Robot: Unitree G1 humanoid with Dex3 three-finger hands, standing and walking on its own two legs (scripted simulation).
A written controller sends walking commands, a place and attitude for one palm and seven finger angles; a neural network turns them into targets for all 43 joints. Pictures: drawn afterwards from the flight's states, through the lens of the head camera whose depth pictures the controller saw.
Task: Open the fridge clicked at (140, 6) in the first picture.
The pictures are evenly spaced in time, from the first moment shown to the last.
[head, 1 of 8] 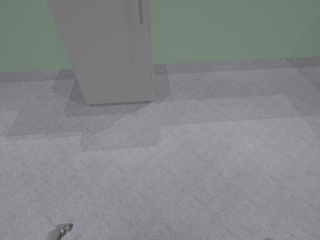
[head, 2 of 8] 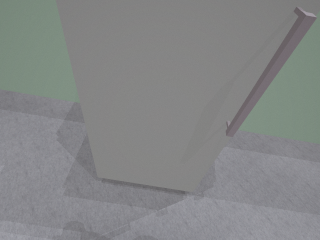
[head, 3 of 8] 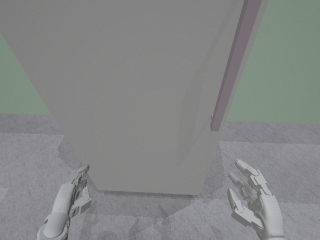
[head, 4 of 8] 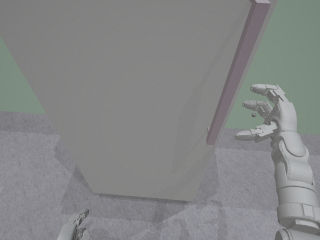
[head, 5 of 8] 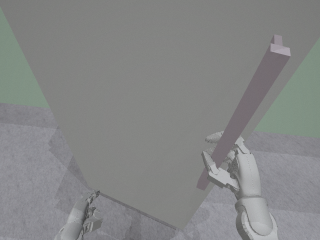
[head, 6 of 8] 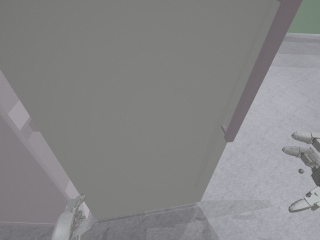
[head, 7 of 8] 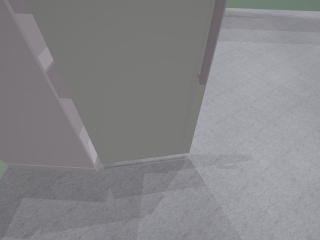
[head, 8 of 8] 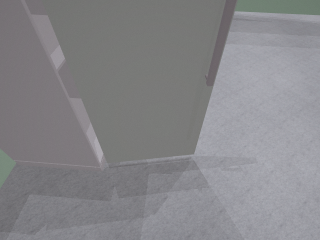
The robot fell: no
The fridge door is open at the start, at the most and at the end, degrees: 0 88 78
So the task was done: yes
